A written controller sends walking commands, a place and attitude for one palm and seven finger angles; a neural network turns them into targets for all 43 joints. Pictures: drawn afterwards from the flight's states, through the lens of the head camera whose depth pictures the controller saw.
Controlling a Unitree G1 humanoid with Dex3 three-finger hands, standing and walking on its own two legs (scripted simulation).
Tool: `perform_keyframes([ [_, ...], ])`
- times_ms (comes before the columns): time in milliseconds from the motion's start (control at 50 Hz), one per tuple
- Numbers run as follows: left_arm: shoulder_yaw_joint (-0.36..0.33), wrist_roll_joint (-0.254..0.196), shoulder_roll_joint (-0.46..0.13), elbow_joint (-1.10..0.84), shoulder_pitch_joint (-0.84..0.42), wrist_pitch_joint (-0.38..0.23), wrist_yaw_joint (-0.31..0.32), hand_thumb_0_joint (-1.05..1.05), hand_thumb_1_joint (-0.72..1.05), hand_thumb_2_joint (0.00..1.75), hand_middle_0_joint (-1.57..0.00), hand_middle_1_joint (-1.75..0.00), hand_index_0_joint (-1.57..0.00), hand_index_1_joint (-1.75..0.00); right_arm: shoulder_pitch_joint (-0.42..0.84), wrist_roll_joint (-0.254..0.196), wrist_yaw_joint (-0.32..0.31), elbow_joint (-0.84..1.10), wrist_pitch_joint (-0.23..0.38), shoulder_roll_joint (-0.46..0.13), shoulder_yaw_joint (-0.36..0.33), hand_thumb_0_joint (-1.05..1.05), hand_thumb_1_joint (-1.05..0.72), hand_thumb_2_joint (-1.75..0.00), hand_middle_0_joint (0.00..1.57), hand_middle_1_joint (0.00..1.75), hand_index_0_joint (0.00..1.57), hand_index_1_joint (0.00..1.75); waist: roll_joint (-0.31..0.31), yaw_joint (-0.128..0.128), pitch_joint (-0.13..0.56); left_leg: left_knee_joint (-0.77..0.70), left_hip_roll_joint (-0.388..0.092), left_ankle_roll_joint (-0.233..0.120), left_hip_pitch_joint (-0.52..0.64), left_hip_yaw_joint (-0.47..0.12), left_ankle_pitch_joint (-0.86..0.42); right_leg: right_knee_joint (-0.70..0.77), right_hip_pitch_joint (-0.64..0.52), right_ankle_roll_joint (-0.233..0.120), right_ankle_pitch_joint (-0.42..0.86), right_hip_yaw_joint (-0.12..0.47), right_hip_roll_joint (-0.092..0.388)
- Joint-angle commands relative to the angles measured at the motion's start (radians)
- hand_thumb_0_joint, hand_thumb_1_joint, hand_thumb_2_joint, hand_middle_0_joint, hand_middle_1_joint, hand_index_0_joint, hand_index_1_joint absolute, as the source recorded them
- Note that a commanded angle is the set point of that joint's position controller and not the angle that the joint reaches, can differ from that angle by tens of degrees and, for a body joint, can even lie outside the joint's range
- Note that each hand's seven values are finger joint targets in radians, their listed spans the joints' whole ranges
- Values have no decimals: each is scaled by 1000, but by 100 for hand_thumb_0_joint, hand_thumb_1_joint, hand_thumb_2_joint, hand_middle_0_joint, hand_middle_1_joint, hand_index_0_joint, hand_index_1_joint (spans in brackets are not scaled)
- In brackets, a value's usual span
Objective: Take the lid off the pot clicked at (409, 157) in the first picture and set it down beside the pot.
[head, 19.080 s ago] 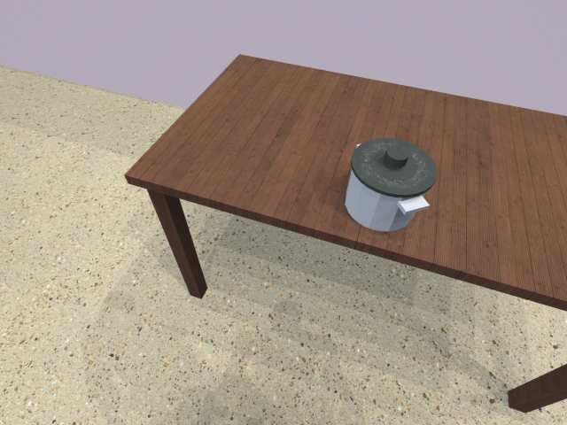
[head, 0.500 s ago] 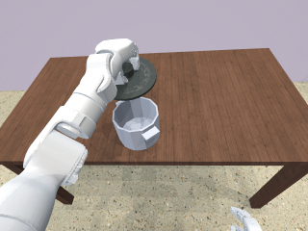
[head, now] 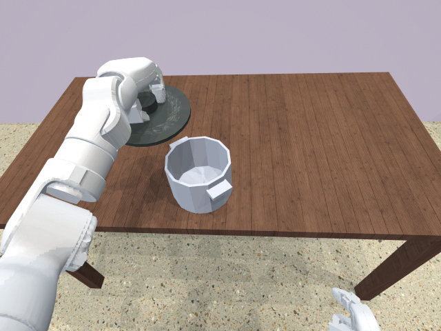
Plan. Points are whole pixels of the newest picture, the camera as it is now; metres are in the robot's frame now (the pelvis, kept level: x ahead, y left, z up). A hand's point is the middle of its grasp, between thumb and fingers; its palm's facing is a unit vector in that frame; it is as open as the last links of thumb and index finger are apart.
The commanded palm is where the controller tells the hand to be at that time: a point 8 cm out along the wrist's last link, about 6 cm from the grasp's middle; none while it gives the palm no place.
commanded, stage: move the lid sideways beside the pot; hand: left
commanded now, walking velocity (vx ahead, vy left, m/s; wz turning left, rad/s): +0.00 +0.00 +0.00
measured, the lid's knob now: (145, 103) +0.49 +0.15 +0.17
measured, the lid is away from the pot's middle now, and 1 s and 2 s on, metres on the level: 0.08 0.20 0.23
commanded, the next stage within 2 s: lower the lid onto the table in 1.44 s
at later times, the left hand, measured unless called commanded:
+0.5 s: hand (109, 106) +0.45 +0.21 +0.19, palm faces -0.25 -0.02 -0.97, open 7.5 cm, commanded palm +0.43 +0.21 +0.27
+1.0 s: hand (71, 109) +0.45 +0.27 +0.19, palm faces -0.27 -0.03 -0.96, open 7.5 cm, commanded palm +0.43 +0.27 +0.27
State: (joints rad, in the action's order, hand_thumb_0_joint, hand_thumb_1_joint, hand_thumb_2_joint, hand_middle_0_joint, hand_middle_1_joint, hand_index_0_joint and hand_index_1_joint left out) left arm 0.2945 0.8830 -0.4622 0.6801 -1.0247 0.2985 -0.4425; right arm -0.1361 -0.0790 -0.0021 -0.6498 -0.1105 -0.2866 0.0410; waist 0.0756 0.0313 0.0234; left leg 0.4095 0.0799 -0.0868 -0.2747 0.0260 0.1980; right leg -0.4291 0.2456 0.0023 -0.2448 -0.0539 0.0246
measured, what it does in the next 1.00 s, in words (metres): stands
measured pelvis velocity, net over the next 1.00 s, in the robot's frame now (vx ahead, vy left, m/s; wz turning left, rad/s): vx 0.00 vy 0.02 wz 0.02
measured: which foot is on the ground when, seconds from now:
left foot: down 0.00-1.00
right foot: down 0.00-1.00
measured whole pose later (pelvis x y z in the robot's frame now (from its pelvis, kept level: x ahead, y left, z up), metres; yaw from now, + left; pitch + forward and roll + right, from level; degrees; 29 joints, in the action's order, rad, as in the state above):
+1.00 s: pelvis +0.00 +0.02 +0.00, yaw +1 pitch +5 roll -2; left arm 0.15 0.89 -0.69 0.69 -0.99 0.09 -0.51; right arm -0.19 -0.08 -0.01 -0.64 -0.15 -0.31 0.02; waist 0.07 0.04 0.00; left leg 0.43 0.09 -0.11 -0.32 0.01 0.19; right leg -0.38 0.26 0.02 -0.21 -0.07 0.03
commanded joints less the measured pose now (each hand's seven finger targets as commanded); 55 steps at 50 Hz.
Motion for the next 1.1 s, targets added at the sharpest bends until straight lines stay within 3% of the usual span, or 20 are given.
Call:
perform_keyframes([
  [0, -124, 31, -264, -343, -644, -44, 51, 0, 69, 95, -94, -104, -87, -100, 80, 1, -8, 152, 48, -101, -41, 0, -90, -90, 20, 30, 20, 30, -32, 10, 499, 25, -51, 16, 332, -116, -436, 17, -54, -53, 346, 31, -11],
  [40, -151, 38, -299, -344, -641, -50, 53, 0, 69, 95, -94, -104, -87, -100, 74, 2, -8, 145, 49, -103, -44, 0, -90, -90, 20, 30, 20, 30, -14, 11, 507, 29, -55, 18, 361, -120, -449, 21, -42, -50, 339, 29, -18],
  [100, -188, 20, -342, -236, -588, -55, 46, 0, 69, 95, -94, -104, -87, -100, 47, -2, -11, 125, 39, -120, -43, 0, -90, -90, 20, 30, 20, 30, -102, 13, 423, 7, -52, 16, 265, -109, -347, 33, -55, -53, 312, 23, -16],
  [140, -141, 20, -294, -170, -595, -50, 40, 0, 69, 95, -94, -104, -87, -100, 56, -9, -17, 117, 32, -116, -36, 0, -90, -90, 20, 30, 20, 30, -103, 20, 364, -7, -46, 14, 238, -105, -293, 36, -25, -50, 276, 13, -20],
  [180, -114, 22, -270, -189, -608, -56, 35, 0, 69, 95, -94, -104, -87, -100, 59, -10, -15, 122, 31, -115, -36, 0, -90, -90, 20, 30, 20, 30, -67, 21, 366, -9, -47, 19, 258, -115, -292, 37, 2, -52, 249, 7, -21],
  [240, -179, 35, -355, -306, -647, -90, 40, 0, 69, 95, -94, -104, -87, -100, 54, 0, -13, 136, 35, -120, -44, 0, -90, -90, 20, 30, 20, 30, -16, 9, 491, 12, -53, 22, 336, -127, -396, 25, -35, -54, 294, 17, -20],
  [260, -178, 37, -347, -281, -615, -93, 38, 0, 69, 95, -94, -104, -87, -100, 50, 1, -14, 139, 38, -116, -45, 0, -90, -90, 20, 30, 20, 30, -16, 10, 495, 19, -52, 19, 344, -126, -414, 28, -32, -53, 298, 20, -20],
  [300, -208, 28, -392, -249, -604, -107, 36, 0, 69, 95, -94, -104, -87, -100, 27, 2, -14, 125, 30, -129, -46, 0, -90, -90, 20, 30, 20, 30, -53, 14, 462, 10, -54, 22, 301, -124, -379, 37, -41, -56, 291, 17, -17],
  [360, -195, 30, -381, -197, -613, -106, 32, 0, 69, 95, -94, -104, -87, -100, 29, -7, -17, 120, 23, -128, -43, 0, -90, -90, 20, 30, 20, 30, -56, 17, 400, -8, -54, 20, 273, -121, -313, 41, -12, -54, 246, 6, -24],
  [380, -171, 28, -352, -200, -614, -108, 30, 0, 69, 95, -94, -104, -87, -100, 30, -7, -17, 122, 24, -124, -44, 0, -90, -90, 20, 30, 20, 30, -45, 20, 401, -4, -52, 20, 284, -124, -323, 41, 2, -55, 243, 6, -25],
  [440, -191, 32, -374, -209, -607, -124, 31, 0, 69, 95, -94, -104, -87, -100, 21, -4, -16, 124, 25, -128, -50, 0, -90, -90, 20, 30, 20, 30, -45, 19, 420, 3, -56, 20, 304, -132, -349, 42, 3, -55, 243, 6, -27],
  [500, -256, 31, -461, -200, -579, -142, 34, 0, 69, 95, -94, -104, -87, -100, 4, 1, -17, 122, 26, -142, -54, 0, -90, -90, 20, 30, 20, 30, -48, 10, 436, 9, -56, 18, 288, -127, -357, 43, -25, -59, 265, 14, -20],
  [600, -277, 38, -502, -148, -560, -159, 32, 0, 69, 95, -94, -104, -87, -100, -9, -1, -22, 121, 22, -148, -55, 0, -90, -90, 20, 30, 20, 30, -67, 10, 421, 10, -55, 14, 256, -121, -360, 46, -44, -57, 286, 16, -19],
  [680, -256, 43, -480, -212, -576, -169, 21, 0, 69, 95, -94, -104, -87, -100, -2, -3, -17, 131, 20, -142, -59, 0, -90, -90, 20, 30, 20, 30, 9, 13, 453, 21, -61, 20, 323, -135, -430, 47, -10, -56, 279, 10, -25],
  [720, -283, 38, -515, -186, -543, -182, 17, 0, 69, 95, -94, -104, -87, -100, -14, -3, -16, 127, 15, -149, -61, 0, -90, -90, 20, 30, 20, 30, -5, 14, 442, 22, -61, 21, 309, -134, -440, 48, -16, -55, 285, 10, -29],
  [780, -266, 29, -500, -199, -560, -185, 3, 0, 69, 95, -94, -104, -87, -100, -9, -8, -17, 130, 8, -146, -61, 0, -90, -90, 20, 30, 20, 30, -10, 19, 429, 21, -60, 18, 310, -137, -409, 54, 4, -55, 263, 4, -28],
  [860, -304, 27, -550, -258, -562, -206, 0, 0, 69, 95, -94, -104, -87, -100, -14, -4, -15, 133, 6, -151, -65, 0, -90, -90, 20, 30, 20, 30, 23, 17, 473, 36, -64, 24, 358, -147, -498, 55, 2, -55, 289, 7, -30],
  [980, -270, 15, -520, -171, -541, -211, -13, 0, 69, 95, -94, -104, -87, -100, -25, -9, -16, 116, -11, -155, -62, 0, -90, -90, 20, 30, 20, 30, -9, 27, 394, 21, -61, 25, 305, -146, -396, 66, 39, -54, 230, -10, -34],
  [1000, -300, 16, -573, -203, -555, -224, -8, 0, 69, 95, -94, -104, -87, -100, -26, -7, -15, 117, -12, -167, -65, 0, -90, -90, 20, 30, 20, 30, 0, 21, 417, 26, -62, 29, 311, -149, -418, 62, 26, -59, 243, -4, -27],
  [1080, -279, 28, -545, -251, -603, -235, -8, 0, 69, 95, -94, -104, -87, -100, -22, -5, -15, 119, -15, -154, -64, 0, -90, -90, 20, 30, 20, 30, 45, 28, 477, 39, -68, 42, 377, -164, -491, 58, 51, -56, 239, -10, -36],
])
